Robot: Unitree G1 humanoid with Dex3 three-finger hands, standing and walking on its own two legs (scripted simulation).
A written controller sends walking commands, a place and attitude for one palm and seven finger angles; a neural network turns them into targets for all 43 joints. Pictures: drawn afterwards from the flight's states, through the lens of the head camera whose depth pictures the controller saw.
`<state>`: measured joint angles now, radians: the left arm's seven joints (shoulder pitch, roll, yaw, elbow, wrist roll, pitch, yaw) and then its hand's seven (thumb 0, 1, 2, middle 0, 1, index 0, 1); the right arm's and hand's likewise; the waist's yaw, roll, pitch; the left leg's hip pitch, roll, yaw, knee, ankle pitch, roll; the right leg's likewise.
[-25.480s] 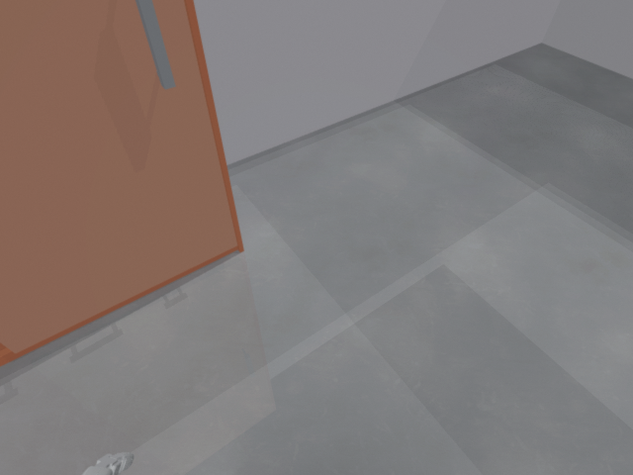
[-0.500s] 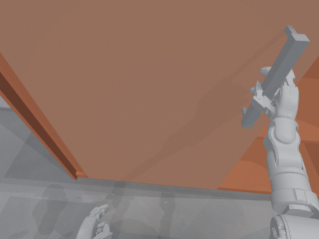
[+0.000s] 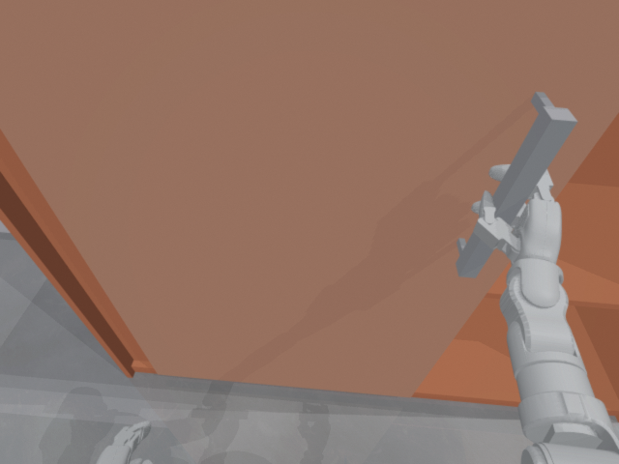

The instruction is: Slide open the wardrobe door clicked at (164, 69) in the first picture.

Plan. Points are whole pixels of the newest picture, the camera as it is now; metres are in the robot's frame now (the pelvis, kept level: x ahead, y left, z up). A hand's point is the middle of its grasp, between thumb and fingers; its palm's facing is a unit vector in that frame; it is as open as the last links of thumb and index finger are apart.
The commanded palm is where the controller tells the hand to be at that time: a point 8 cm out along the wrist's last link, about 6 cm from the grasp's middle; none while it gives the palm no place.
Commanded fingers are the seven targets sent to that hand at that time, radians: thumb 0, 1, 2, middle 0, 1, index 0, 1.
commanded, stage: stop walking and hold the door there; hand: right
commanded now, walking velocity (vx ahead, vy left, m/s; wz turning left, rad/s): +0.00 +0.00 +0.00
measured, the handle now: (498, 196) +0.43 -0.24 +0.15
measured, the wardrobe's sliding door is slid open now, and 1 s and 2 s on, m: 0.68 0.68 0.68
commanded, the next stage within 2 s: loosen the grip on the handle in 0.06 s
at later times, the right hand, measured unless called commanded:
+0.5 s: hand (494, 221) +0.38 -0.22 +0.15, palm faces +0.30 +0.95 -0.12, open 12.0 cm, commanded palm +0.35 -0.25 +0.15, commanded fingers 0.00 0.55 -0.20 0.34 1.27 0.34 1.27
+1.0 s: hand (510, 222) +0.38 -0.23 +0.15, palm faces +0.31 +0.94 -0.13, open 14.7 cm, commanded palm +0.34 -0.28 +0.15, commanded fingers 0.00 0.55 -0.20 0.25 1.15 0.25 1.15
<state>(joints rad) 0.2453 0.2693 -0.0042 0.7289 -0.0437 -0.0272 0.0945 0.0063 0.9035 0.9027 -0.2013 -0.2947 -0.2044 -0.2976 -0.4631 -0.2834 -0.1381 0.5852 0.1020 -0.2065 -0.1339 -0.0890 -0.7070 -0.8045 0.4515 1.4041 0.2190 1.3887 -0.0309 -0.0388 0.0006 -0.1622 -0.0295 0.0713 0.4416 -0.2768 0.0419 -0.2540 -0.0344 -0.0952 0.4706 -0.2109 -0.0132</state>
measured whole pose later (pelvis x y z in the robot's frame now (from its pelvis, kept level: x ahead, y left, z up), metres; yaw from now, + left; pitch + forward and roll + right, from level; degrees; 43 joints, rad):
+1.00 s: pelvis +0.00 -0.01 -0.01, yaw +1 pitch +2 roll +0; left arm 0.24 0.23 -0.03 0.69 -0.03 -0.09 0.07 0.01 0.90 0.90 -0.20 -0.30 -0.21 -0.30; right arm -0.39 -0.31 -0.25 0.40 0.07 -0.08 -0.09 -0.01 0.55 -0.20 0.26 1.16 0.25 1.15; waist 0.00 -0.02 -0.04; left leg -0.26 -0.02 0.05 0.52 -0.30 0.03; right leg -0.33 -0.03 -0.11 0.53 -0.23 -0.03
